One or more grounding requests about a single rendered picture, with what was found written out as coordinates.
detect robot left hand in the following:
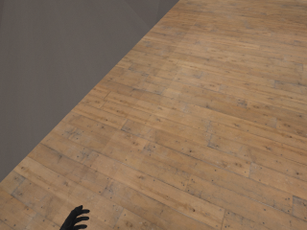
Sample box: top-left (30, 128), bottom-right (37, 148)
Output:
top-left (60, 205), bottom-right (90, 230)

